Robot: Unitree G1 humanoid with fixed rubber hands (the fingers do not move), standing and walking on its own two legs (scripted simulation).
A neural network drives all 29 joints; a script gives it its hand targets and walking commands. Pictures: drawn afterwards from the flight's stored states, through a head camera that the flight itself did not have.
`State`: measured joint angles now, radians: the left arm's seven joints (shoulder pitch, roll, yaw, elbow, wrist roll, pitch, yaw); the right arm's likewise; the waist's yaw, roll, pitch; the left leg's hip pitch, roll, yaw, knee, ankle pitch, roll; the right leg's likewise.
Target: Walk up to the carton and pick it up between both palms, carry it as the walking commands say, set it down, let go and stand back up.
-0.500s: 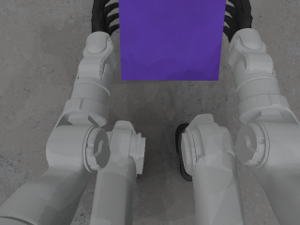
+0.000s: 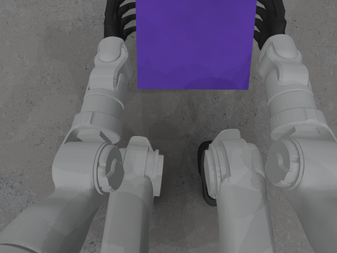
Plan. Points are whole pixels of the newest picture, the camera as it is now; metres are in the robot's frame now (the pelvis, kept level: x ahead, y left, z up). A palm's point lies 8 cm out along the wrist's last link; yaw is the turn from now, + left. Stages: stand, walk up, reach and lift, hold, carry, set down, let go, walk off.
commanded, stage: set down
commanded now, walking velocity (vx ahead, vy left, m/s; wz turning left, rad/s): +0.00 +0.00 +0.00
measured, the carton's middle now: (189, 40) +0.52 -0.07 -0.23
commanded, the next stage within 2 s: let go in 1.90 s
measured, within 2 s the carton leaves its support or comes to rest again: rests again in 0.22 s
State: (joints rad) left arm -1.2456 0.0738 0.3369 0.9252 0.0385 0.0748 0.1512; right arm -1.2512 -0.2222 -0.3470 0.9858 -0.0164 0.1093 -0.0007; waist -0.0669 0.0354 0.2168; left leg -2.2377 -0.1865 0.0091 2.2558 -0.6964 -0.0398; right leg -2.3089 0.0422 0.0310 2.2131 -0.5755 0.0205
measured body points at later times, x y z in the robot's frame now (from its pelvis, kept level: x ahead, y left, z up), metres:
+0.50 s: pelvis -0.03 -0.01 +0.01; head +0.35 -0.03 +0.24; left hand +0.50 +0.12 -0.19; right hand +0.46 -0.26 -0.20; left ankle +0.08 +0.10 -0.33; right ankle +0.11 -0.12 -0.33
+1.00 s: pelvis -0.04 -0.01 +0.07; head +0.33 -0.06 +0.32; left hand +0.52 +0.11 -0.08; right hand +0.48 -0.27 -0.09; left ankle +0.08 +0.10 -0.33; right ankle +0.11 -0.12 -0.33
